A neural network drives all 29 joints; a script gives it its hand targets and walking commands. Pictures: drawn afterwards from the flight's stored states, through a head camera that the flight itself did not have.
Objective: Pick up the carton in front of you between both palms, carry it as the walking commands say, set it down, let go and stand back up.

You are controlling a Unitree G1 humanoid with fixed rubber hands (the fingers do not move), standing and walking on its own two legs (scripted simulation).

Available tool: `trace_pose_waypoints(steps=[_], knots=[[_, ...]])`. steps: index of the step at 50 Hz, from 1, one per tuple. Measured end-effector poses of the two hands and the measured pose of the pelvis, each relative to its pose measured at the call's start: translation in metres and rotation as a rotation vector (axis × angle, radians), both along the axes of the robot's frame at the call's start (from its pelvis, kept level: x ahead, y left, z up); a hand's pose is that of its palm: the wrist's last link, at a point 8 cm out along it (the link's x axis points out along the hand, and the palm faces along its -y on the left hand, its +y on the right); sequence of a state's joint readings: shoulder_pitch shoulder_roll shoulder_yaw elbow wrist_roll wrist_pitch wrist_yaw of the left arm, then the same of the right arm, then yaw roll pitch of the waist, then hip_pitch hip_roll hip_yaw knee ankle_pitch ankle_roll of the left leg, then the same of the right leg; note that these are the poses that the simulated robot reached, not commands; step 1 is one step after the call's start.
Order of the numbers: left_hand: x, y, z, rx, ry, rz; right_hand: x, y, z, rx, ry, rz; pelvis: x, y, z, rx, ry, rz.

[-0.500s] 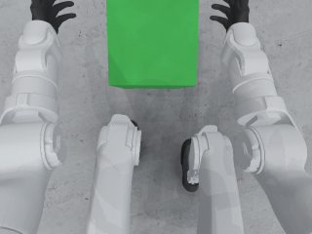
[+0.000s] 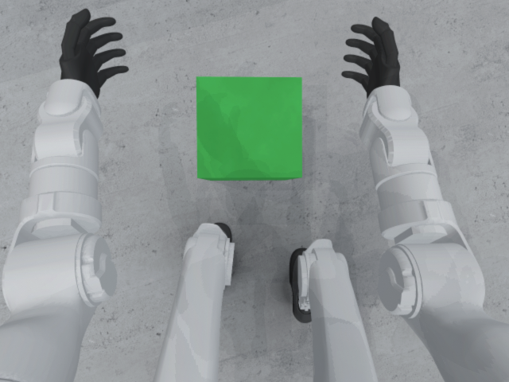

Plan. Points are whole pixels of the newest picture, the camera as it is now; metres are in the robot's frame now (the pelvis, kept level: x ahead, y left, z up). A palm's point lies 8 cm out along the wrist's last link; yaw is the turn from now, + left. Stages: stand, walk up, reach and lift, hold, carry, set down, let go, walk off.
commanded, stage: set down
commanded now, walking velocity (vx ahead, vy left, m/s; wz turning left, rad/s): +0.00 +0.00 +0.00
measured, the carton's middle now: (248, 137) +0.48 +0.07 -0.43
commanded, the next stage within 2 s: let go in 0.20 s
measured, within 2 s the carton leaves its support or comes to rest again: neither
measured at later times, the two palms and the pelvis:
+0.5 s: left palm (8, 103) +0.41 +0.29 +0.02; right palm (455, 118) +0.45 -0.13 +0.02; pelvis +0.04 +0.01 +0.13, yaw +2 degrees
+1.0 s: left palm out of the picture +0.26 +0.24 +0.14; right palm out of the picture +0.31 -0.22 +0.14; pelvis +0.10 -0.01 +0.22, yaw +4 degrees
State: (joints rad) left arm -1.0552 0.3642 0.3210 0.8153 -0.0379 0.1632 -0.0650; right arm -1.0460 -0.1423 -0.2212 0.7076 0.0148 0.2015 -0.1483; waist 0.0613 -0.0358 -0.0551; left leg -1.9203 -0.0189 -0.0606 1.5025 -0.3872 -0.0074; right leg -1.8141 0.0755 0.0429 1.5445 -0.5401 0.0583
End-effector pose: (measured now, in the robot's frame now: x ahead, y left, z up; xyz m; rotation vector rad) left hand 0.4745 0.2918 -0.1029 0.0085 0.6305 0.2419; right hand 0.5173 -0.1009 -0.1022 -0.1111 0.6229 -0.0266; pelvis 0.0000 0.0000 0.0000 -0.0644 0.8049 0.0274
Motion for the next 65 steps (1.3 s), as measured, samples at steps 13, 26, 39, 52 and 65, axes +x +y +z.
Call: trace_pose_waypoints(steps=[13, 26, 39, 52, 65], knots=[[-0.003, 0.0, 0.073, 0.009, 0.01, -0.019, -0.005, -0.005, 0.073, -0.007, 0.007, 0.009, 0.014, 0.004, 0.07, 0.004, -0.02, 0.008], [-0.071, 0.0, 0.124, 0.088, 0.143, -0.123, -0.075, -0.031, 0.125, -0.102, 0.109, 0.027, 0.047, 0.013, 0.136, 0.021, -0.15, 0.016], [-0.146, -0.02, 0.194, 0.076, 0.159, -0.121, -0.14, -0.073, 0.192, -0.091, 0.13, 0.047, 0.082, 0.009, 0.184, 0.055, -0.376, 0.028], [-0.219, -0.06, 0.248, 0.077, 0.174, -0.129, -0.219, -0.129, 0.245, -0.09, 0.145, 0.037, 0.104, -0.014, 0.219, 0.095, -0.678, 0.025], [-0.221, -0.074, 0.255, 0.072, 0.183, -0.155, -0.235, -0.144, 0.258, -0.086, 0.16, 0.032, 0.106, -0.023, 0.22, 0.112, -0.857, 0.025]])
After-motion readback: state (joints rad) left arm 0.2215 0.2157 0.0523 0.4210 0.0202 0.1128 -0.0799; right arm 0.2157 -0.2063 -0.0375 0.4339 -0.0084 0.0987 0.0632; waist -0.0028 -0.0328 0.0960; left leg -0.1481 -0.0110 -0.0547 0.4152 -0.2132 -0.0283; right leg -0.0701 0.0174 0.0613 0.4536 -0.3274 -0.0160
